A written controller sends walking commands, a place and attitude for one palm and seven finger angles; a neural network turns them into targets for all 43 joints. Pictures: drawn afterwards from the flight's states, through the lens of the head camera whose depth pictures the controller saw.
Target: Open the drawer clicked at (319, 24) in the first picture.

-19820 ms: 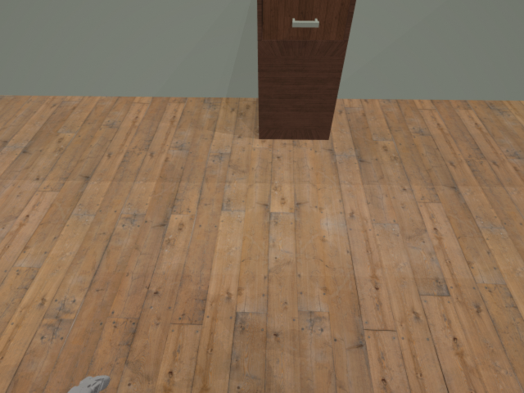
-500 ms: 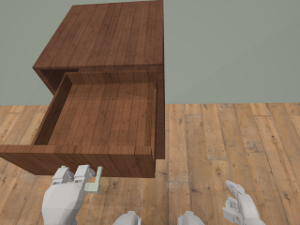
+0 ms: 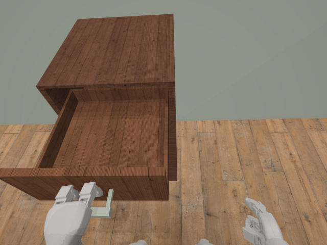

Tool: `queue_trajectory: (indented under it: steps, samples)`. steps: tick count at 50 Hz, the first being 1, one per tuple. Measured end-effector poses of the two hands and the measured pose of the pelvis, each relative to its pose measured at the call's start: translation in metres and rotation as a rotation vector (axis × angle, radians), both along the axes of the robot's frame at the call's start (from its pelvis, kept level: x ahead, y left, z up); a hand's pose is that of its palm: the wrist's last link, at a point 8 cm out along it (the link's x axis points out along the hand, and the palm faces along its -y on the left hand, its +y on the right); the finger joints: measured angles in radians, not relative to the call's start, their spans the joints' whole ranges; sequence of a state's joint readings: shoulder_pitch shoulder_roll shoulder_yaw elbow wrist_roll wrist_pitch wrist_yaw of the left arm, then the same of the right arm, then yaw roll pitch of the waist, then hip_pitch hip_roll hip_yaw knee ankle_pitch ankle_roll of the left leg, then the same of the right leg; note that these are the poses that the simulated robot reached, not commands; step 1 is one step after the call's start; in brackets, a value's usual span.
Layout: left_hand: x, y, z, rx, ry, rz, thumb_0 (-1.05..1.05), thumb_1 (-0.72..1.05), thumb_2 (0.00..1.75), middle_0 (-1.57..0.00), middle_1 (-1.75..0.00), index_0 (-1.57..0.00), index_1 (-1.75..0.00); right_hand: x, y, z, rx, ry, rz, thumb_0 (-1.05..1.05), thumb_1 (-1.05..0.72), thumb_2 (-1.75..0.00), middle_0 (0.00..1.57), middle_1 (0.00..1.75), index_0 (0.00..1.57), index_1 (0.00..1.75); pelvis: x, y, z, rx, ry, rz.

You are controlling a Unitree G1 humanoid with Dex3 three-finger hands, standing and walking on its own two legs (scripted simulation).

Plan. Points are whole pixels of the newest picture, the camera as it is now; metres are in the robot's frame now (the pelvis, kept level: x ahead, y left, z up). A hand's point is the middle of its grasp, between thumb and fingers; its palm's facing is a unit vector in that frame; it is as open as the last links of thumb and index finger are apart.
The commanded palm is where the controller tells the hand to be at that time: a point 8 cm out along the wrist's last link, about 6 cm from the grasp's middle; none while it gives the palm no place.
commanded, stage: lift the hand off the handle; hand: left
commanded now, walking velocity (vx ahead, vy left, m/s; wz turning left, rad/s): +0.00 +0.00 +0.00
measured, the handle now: (88, 203) +0.22 +0.21 -0.02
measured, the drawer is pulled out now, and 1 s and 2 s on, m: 0.29 0.29 0.29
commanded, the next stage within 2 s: draw the hand back to the body in 1.86 s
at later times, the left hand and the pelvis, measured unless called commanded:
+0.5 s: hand (74, 219) +0.18 +0.21 +0.02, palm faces -0.01 -0.17 -0.99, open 13.7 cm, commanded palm +0.15 +0.21 +0.08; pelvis +0.01 +0.02 +0.01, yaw -1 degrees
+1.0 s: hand (66, 214) +0.18 +0.21 +0.06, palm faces +0.02 -0.17 -0.99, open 13.7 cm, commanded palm +0.15 +0.22 +0.12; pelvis +0.01 +0.02 +0.02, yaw -1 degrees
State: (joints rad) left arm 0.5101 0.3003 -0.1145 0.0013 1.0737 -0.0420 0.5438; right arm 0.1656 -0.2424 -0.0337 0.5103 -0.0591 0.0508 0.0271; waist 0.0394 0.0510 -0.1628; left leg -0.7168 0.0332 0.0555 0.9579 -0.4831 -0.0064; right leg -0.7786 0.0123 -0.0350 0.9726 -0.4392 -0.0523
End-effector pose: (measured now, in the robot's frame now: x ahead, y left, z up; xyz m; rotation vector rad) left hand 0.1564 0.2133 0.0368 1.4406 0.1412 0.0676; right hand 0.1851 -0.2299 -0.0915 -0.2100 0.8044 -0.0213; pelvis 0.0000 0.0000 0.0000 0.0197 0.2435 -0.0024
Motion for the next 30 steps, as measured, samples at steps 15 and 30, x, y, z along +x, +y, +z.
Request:
queue_trajectory:
  steps: [15, 30]
  samples:
    - [-0.004, 0.012, 0.023, -0.017, -0.018, 0.033, 0.00, -0.49, 0.30, -0.32, -1.20, -0.33, -1.20, 0.022, 0.028, 0.015, 0.049, -0.049, 0.052, 0.02, -0.91, -0.90, 0.20, 0.30, 0.20, 0.30, 0.009, 0.012, 0.008, -0.007, -0.029, -0.006]
    - [-0.001, 0.008, 0.042, -0.033, -0.041, -0.010, 0.00, -0.49, 0.30, -0.32, -1.20, -0.35, -1.22, 0.026, 0.042, 0.023, 0.085, -0.060, 0.067, 0.02, -0.91, -0.90, 0.20, 0.30, 0.20, 0.30, 0.014, 0.019, 0.013, -0.011, -0.052, -0.017]
